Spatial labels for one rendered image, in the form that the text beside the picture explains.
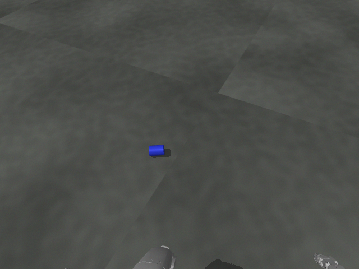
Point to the right robot hand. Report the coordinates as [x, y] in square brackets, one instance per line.
[327, 262]

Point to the can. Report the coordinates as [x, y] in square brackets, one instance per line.
[156, 150]

